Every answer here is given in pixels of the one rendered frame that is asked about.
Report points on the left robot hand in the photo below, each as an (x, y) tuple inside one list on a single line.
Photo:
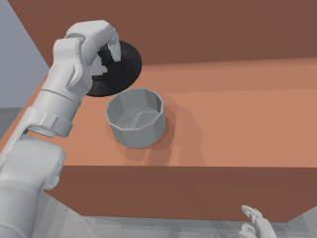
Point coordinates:
[(102, 33)]

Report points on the left robot upper arm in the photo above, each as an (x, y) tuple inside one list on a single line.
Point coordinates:
[(33, 165)]

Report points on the table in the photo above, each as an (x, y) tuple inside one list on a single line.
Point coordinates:
[(238, 80)]

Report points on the lid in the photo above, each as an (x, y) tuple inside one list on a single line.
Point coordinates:
[(120, 74)]

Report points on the right robot hand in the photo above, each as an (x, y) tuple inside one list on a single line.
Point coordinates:
[(262, 227)]

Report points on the knob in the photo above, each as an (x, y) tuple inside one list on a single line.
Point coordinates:
[(106, 57)]

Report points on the left robot forearm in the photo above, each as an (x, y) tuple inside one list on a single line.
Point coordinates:
[(68, 80)]

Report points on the pot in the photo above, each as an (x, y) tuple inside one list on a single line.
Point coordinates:
[(136, 117)]

